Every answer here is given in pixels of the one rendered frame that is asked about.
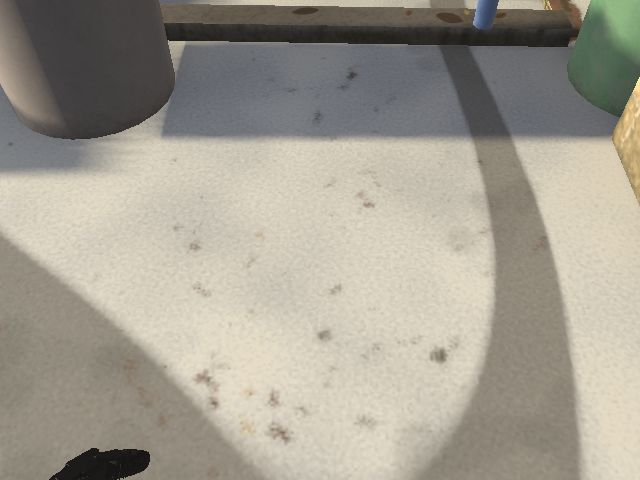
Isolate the robot left hand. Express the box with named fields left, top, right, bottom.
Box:
left=49, top=448, right=150, bottom=480

